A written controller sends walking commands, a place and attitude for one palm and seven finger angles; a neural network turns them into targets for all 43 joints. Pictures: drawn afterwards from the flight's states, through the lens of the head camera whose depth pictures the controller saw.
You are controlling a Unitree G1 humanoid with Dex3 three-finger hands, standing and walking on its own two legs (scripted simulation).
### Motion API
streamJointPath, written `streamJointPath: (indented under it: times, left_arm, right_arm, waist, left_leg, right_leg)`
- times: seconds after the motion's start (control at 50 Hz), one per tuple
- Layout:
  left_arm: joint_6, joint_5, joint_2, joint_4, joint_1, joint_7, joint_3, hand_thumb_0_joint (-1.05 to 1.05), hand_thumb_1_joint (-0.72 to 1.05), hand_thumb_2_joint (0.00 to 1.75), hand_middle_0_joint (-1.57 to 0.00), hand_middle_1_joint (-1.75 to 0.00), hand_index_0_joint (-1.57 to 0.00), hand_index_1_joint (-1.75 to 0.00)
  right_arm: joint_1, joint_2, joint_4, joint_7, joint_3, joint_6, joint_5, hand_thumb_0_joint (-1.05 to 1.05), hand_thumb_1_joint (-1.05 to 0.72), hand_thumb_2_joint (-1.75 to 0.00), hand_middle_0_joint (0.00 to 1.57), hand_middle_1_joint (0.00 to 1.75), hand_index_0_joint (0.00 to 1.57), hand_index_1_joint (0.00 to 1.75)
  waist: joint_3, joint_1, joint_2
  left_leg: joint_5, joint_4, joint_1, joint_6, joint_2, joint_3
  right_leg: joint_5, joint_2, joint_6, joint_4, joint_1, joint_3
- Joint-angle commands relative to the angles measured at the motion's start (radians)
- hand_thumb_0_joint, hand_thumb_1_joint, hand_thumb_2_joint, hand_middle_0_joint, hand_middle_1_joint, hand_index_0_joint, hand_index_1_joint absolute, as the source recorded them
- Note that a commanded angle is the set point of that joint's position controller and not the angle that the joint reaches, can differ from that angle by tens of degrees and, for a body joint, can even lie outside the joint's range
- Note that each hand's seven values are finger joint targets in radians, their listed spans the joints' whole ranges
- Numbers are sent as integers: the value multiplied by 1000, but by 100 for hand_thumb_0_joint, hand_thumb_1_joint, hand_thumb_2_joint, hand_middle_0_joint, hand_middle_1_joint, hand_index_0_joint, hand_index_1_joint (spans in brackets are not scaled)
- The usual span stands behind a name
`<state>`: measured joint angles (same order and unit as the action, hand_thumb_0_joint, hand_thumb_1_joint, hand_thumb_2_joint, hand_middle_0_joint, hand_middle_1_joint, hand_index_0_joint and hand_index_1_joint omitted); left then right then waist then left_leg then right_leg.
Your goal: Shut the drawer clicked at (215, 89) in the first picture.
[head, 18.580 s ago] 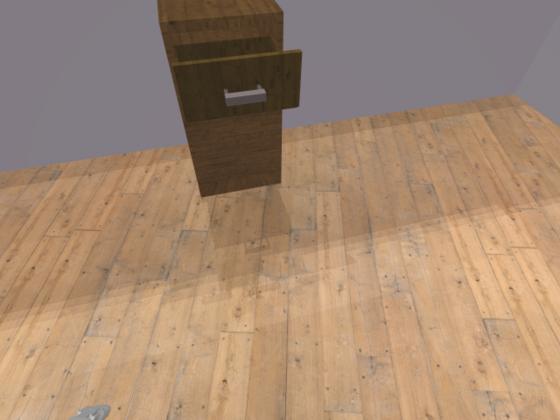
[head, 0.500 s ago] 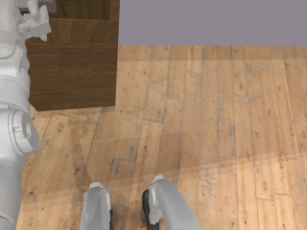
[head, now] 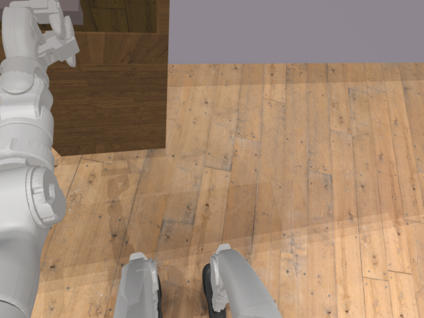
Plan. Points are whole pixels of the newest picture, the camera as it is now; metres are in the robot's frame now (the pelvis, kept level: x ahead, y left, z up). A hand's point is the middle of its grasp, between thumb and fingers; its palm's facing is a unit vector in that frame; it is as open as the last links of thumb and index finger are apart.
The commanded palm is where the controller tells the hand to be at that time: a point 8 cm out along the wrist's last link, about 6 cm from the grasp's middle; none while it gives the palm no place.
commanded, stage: pull the fist back off the drawer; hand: left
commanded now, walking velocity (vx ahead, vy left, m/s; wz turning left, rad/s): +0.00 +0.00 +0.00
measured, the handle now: (41, 0) +0.65 +0.22 +0.08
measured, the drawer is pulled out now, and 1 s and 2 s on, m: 0.00 0.00 0.00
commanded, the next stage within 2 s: draw the hand back to the body in 0.16 s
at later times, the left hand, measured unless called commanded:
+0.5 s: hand (54, 57) +0.51 +0.18 +0.11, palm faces +0.03 -1.00 -0.04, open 3.3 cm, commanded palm +0.46 +0.22 +0.13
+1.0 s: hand out of the picture +0.35 +0.20 +0.20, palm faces +0.24 -0.94 -0.24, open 3.3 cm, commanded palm +0.31 +0.25 +0.22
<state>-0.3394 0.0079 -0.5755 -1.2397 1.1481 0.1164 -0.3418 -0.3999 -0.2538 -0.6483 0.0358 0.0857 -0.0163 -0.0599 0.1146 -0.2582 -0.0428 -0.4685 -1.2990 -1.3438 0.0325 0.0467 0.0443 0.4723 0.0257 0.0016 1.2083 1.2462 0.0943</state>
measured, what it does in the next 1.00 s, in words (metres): rises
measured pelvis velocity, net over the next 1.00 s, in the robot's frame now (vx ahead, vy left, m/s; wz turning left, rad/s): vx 0.06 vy -0.01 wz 0.04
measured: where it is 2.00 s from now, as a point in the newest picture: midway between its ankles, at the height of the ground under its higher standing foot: (185, 308)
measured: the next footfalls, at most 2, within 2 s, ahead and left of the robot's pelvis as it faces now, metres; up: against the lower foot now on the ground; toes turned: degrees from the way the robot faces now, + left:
none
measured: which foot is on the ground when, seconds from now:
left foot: down 0.00-1.00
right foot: down 0.00-1.00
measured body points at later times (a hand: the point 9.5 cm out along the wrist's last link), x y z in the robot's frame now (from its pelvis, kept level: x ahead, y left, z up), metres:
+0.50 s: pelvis +0.06 -0.01 +0.06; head +0.18 +0.01 +0.49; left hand +0.50 +0.23 +0.11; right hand +0.10 -0.26 -0.06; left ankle +0.06 +0.10 -0.61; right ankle +0.05 -0.13 -0.61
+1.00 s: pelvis +0.06 -0.01 +0.11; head +0.07 -0.02 +0.56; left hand +0.33 +0.25 +0.21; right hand +0.26 -0.23 +0.03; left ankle +0.06 +0.10 -0.61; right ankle +0.05 -0.13 -0.61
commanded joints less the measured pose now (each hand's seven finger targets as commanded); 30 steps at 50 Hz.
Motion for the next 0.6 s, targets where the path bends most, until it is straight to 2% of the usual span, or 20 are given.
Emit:
streamJointPath:
  times: [0.0,0.02,0.06,0.08,0.12,0.14,0.16,0.18,0.2,0.24,0.28,0.3,0.32,0.34,0.36,0.4,0.48,0.5,0.52,0.58]
  left_arm:
    - [-72,-30,-166,256,438,-18,-41,0,90,90,-140,-160,-140,-160]
    - [-76,-27,-180,258,393,-17,-56,0,90,90,-140,-160,-140,-160]
    - [-93,-34,-164,304,370,-16,-51,0,90,90,-140,-160,-140,-160]
    - [-97,-39,-177,298,345,-16,-68,0,90,90,-140,-160,-140,-160]
    - [-114,-37,-181,311,333,-13,-69,0,90,90,-140,-160,-140,-160]
    - [-119,-39,-166,308,299,-11,-67,0,90,90,-140,-160,-140,-160]
    - [-123,-43,-153,311,289,-9,-60,0,90,90,-140,-160,-140,-160]
    - [-124,-49,-154,299,267,-7,-70,0,90,90,-140,-160,-140,-160]
    - [-135,-53,-170,326,272,-6,-84,0,90,90,-140,-160,-140,-160]
    - [-141,-56,-127,332,244,2,-61,0,90,90,-140,-160,-140,-160]
    - [-147,-74,-161,447,102,13,-105,0,90,90,-140,-160,-140,-160]
    - [-144,-88,-143,515,32,19,-96,0,90,90,-140,-160,-140,-160]
    - [-132,-102,-105,585,-41,27,-71,0,90,90,-140,-160,-140,-160]
    - [-113,-125,-61,644,-115,37,-43,0,90,90,-140,-160,-140,-160]
    - [-92,-143,-60,696,-188,40,-49,0,90,90,-140,-160,-140,-160]
    - [-51,-175,5,762,-302,41,-7,0,90,90,-140,-160,-140,-160]
    - [-32,-211,57,903,-415,15,27,0,90,90,-140,-160,-140,-160]
    - [-38,-208,66,925,-421,10,44,0,90,90,-140,-160,-140,-160]
    - [-42,-209,82,938,-442,10,53,0,90,90,-140,-160,-140,-160]
    - [-42,-215,115,963,-547,28,85,0,90,90,-140,-160,-140,-160]
  right_arm:
    - [-191,-217,37,-7,-88,-3,8,0,-90,-90,20,30,20,30]
    - [-187,-213,46,-6,-89,-10,11,0,-90,-90,20,30,20,30]
    - [-177,-205,56,-5,-93,-19,13,0,-90,-90,20,30,20,30]
    - [-174,-202,56,-4,-94,-22,15,0,-90,-90,20,30,20,30]
    - [-173,-200,58,-4,-95,-31,17,0,-90,-90,20,30,20,30]
    - [-171,-197,62,-3,-98,-35,18,0,-90,-90,20,30,20,30]
    - [-168,-194,63,-2,-100,-38,19,0,-90,-90,20,30,20,30]
    - [-167,-194,64,-3,-102,-42,20,0,-90,-90,20,30,20,30]
    - [-171,-195,66,-4,-103,-45,19,0,-90,-90,20,30,20,30]
    - [-167,-188,66,-3,-109,-53,21,0,-90,-90,20,30,20,30]
    - [-156,-188,102,1,-119,-64,31,0,-90,-90,20,30,20,30]
    - [-150,-185,117,3,-124,-67,35,0,-90,-90,20,30,20,30]
    - [-142,-178,131,7,-128,-72,46,0,-90,-90,20,30,20,30]
    - [-130,-170,145,10,-130,-73,55,0,-90,-90,20,30,20,30]
    - [-121,-170,155,8,-135,-74,66,0,-90,-90,20,30,20,30]
    - [-102,-160,169,-2,-135,-68,83,0,-90,-90,20,30,20,30]
    - [-55,-151,171,-19,-135,-42,97,0,-90,-90,20,30,20,30]
    - [-46,-151,165,-25,-135,-36,98,0,-90,-90,20,30,20,30]
    - [-35,-146,162,-27,-133,-29,99,0,-90,-90,20,30,20,30]
    - [7,-143,171,-32,-131,-12,103,0,-90,-90,20,30,20,30]
  waist:
    - [557,-10,-199]
    - [559,9,-202]
    - [566,14,-185]
    - [557,18,-155]
    - [546,22,-166]
    - [546,30,-157]
    - [543,27,-143]
    - [530,29,-126]
    - [550,38,-139]
    - [562,37,-134]
    - [667,107,-165]
    - [709,124,-196]
    - [725,134,-185]
    - [710,145,-165]
    - [691,152,-127]
    - [607,149,-67]
    - [474,154,-45]
    - [433,144,-39]
    - [418,147,-63]
    - [359,159,-64]
  left_leg:
    - [175,191,612,-2,-2,83]
    - [200,191,606,-3,-3,72]
    - [234,189,605,0,-5,53]
    - [243,184,579,4,-6,42]
    - [278,186,586,2,-6,39]
    - [294,188,594,1,-8,35]
    - [302,187,590,2,-8,29]
    - [308,188,582,3,-9,27]
    - [344,184,598,3,-11,23]
    - [390,183,627,1,-11,18]
    - [483,214,708,-7,-16,3]
    - [554,226,772,-10,-17,1]
    - [617,245,826,-13,-14,2]
    - [631,266,837,-10,-18,-6]
    - [629,289,837,-8,-17,-13]
    - [620,327,821,0,-20,-25]
    - [563,396,844,1,-23,-37]
    - [564,405,858,2,-22,-38]
    - [563,416,877,0,-23,-39]
    - [546,453,913,-5,-22,-32]
  right_leg:
    - [-96,29,-34,-177,-144,-30]
    - [-110,30,-36,-177,-170,-32]
    - [-140,31,-31,-188,-216,-41]
    - [-155,32,-28,-195,-250,-48]
    - [-187,33,-29,-189,-262,-49]
    - [-201,33,-30,-192,-274,-50]
    - [-217,33,-27,-193,-289,-52]
    - [-231,34,-26,-197,-302,-53]
    - [-268,34,-28,-187,-319,-56]
    - [-313,33,-25,-188,-326,-55]
    - [-402,33,-30,-196,-438,-60]
    - [-454,35,-32,-200,-468,-58]
    - [-494,37,-30,-219,-498,-53]
    - [-529,41,-27,-246,-549,-54]
    - [-549,42,-24,-269,-592,-53]
    - [-592,41,-19,-309,-650,-54]
    - [-574,36,-12,-371,-697,-52]
    - [-574,35,-13,-380,-694,-52]
    - [-566,32,-12,-389,-691,-53]
    - [-523,28,-16,-416,-702,-45]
